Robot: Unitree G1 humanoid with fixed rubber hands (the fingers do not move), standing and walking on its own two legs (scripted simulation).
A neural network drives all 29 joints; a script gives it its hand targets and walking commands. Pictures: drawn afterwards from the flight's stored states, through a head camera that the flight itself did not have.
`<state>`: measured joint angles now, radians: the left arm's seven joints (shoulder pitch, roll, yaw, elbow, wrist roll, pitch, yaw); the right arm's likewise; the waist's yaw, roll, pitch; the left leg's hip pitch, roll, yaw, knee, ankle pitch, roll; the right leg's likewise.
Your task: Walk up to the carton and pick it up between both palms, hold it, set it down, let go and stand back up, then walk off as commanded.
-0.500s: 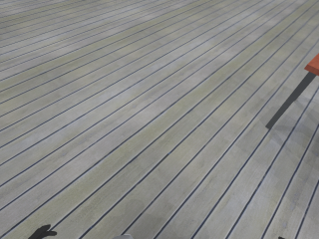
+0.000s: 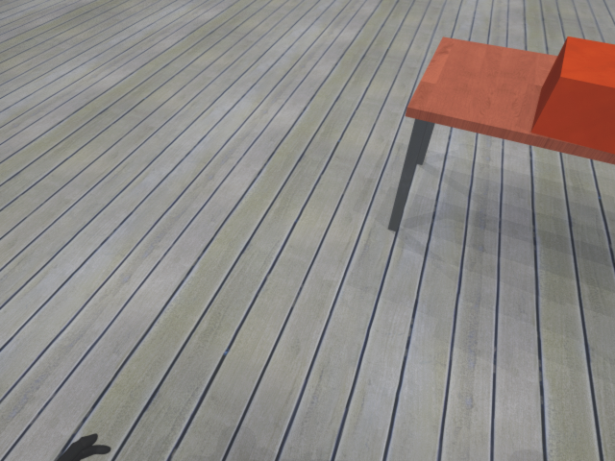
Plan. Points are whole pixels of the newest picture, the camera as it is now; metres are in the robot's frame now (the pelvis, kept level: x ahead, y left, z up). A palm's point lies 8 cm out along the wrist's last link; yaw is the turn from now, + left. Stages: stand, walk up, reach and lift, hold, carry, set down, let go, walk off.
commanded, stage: walk up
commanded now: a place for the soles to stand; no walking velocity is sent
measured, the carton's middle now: (597, 93) +1.08 -0.80 -0.07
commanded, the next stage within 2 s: none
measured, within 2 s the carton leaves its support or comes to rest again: neither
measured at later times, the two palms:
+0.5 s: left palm (204, 297) +0.39 +0.19 -0.08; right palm out of the picture +0.06 -0.44 -0.06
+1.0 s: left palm (280, 273) +0.47 +0.07 -0.11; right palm out of the picture +0.30 -0.54 -0.09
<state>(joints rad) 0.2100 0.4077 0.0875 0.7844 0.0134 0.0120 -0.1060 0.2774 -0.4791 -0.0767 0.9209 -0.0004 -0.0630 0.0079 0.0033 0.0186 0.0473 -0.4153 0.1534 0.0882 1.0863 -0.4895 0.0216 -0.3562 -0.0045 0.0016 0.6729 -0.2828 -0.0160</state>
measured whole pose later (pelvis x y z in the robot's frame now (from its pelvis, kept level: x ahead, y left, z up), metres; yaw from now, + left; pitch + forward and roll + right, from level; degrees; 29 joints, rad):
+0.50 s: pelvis +0.16 -0.08 +0.00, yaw -17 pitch -1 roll +1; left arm 0.15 0.48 0.11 0.84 0.02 0.02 -0.14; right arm 0.37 -0.53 -0.09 0.91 -0.03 -0.12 0.01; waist -0.06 -0.05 0.06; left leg -0.14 0.21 0.26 0.58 -0.36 -0.07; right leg -0.52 -0.10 -0.01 0.74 -0.31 -0.01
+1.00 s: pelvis +0.34 -0.22 +0.00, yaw -21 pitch -2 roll -1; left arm 0.35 0.41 0.07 0.84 0.01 -0.04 -0.06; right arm 0.25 -0.40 -0.03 0.91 -0.01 -0.09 0.03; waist 0.04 -0.02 0.07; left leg -0.44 0.06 0.10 0.61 -0.15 0.04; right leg -0.15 0.06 -0.07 0.65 -0.46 -0.07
